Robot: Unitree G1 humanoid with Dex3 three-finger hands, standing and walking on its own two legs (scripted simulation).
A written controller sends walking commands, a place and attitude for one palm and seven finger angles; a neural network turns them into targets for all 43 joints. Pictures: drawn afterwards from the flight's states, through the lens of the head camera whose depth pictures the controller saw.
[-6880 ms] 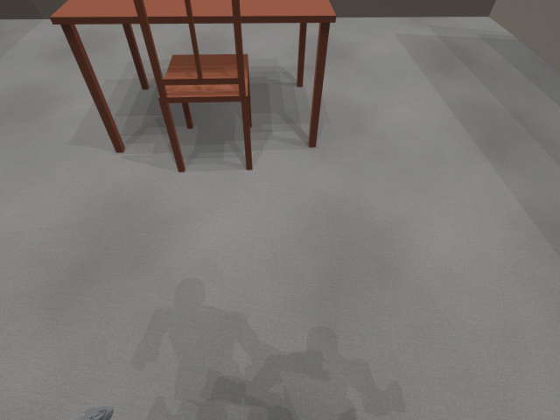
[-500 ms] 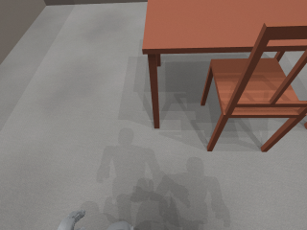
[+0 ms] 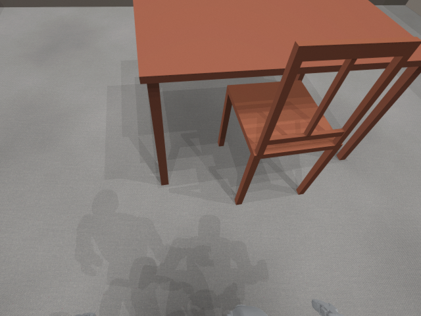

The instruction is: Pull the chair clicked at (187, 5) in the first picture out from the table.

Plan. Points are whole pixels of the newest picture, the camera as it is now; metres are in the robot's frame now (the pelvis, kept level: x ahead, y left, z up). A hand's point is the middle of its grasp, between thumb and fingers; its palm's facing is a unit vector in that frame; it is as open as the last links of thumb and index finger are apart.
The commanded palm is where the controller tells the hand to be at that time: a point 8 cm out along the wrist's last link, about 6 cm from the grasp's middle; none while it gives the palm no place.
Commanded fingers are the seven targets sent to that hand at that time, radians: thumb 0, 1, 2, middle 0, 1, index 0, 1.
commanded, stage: turn to face it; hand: left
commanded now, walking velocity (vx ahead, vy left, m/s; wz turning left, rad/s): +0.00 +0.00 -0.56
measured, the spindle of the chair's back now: (326, 101) +0.78 -0.33 -0.07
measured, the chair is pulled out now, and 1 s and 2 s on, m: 0.00 0.00 0.00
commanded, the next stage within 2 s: take the last steps up to it in 0.48 s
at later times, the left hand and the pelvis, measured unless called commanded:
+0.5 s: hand (161, 301) +0.16 +0.11 -0.15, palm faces -0.26 -0.93 -0.26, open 7.4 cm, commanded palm none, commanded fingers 0.00 0.90 0.90 -0.20 -0.30 -0.20 -0.30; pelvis +0.01 -0.05 +0.00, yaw -14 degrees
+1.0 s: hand (168, 293) +0.18 +0.10 -0.17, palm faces -0.36 -0.92 -0.16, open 7.4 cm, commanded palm none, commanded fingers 0.00 0.90 0.90 -0.20 -0.30 -0.20 -0.30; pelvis +0.08 -0.06 +0.01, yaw -21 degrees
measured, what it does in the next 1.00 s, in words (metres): steps on the spot, turning right: right foot, then left foot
